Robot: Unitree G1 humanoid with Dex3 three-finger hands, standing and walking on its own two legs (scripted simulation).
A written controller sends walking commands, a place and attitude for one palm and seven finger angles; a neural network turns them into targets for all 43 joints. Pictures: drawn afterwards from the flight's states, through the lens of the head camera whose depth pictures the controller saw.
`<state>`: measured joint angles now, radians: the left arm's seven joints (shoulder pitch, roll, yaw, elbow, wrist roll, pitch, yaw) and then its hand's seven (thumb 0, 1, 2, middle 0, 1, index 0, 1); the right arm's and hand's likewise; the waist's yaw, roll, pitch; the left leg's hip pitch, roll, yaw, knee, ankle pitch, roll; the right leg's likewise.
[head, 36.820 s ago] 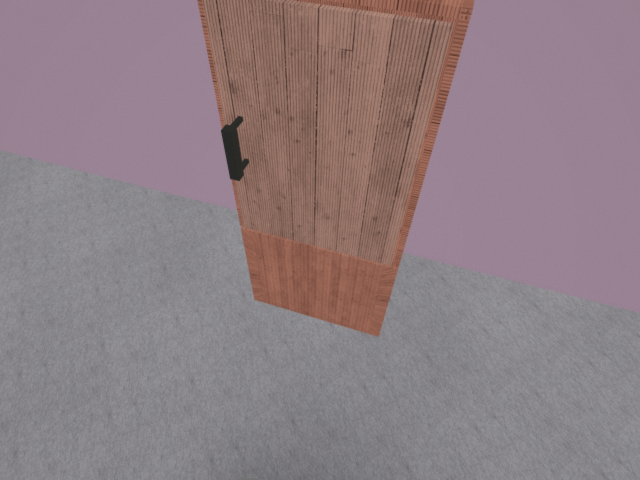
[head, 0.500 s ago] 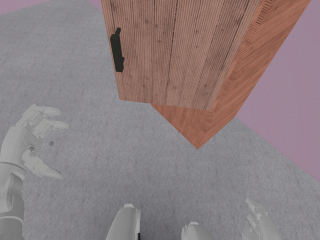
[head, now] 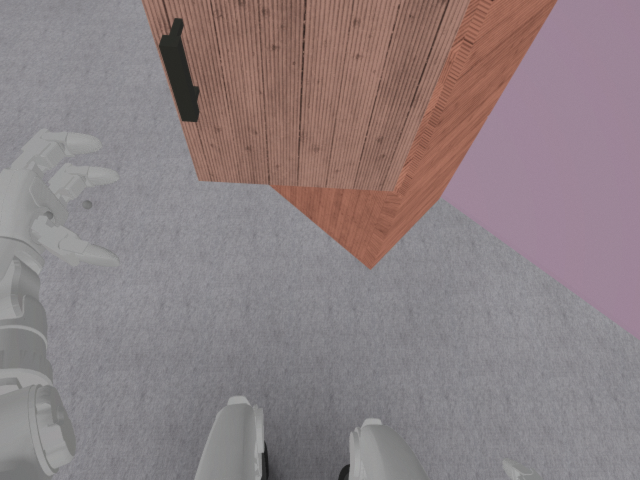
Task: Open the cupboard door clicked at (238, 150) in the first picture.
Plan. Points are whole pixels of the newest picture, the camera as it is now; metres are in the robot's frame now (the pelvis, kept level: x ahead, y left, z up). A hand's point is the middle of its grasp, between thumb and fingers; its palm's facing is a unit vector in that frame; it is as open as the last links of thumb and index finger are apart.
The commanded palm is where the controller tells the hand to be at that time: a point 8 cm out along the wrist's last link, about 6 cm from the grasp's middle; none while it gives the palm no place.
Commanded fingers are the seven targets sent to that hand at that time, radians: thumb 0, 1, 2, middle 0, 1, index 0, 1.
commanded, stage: move the hooked fingers beside the handle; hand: left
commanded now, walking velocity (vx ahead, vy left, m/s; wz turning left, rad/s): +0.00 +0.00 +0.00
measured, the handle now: (184, 72) +0.65 +0.21 +0.06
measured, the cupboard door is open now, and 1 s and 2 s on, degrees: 42 42 42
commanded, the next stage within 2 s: slide the fingers in behind the handle in 1.72 s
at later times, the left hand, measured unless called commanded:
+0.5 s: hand (108, 141) +0.50 +0.28 +0.07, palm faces +0.01 -1.00 -0.02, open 14.0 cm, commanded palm +0.51 +0.31 +0.06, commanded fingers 0.00 -0.50 0.30 -0.30 -1.20 -0.30 -1.20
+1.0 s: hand (131, 92) +0.59 +0.27 +0.07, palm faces +0.01 -1.00 -0.03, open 14.0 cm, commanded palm +0.60 +0.29 +0.06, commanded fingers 0.00 -0.50 0.30 -0.30 -1.20 -0.30 -1.20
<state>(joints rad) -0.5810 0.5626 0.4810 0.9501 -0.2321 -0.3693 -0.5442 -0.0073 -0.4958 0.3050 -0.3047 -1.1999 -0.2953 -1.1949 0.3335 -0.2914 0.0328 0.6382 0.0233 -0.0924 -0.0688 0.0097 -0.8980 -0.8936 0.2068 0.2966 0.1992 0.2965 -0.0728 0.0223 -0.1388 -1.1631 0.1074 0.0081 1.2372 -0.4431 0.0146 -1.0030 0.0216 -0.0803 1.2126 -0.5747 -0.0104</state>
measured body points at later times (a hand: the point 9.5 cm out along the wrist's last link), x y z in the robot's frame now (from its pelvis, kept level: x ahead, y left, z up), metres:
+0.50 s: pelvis +0.00 +0.00 -0.02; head +0.15 +0.04 +0.41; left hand +0.50 +0.33 +0.07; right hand +0.03 -0.27 -0.12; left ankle +0.07 +0.11 -0.63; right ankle +0.00 -0.12 -0.63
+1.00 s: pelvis +0.00 +0.01 -0.04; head +0.21 +0.05 +0.36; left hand +0.58 +0.33 +0.08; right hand -0.03 -0.25 -0.12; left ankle +0.07 +0.11 -0.63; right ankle +0.00 -0.12 -0.63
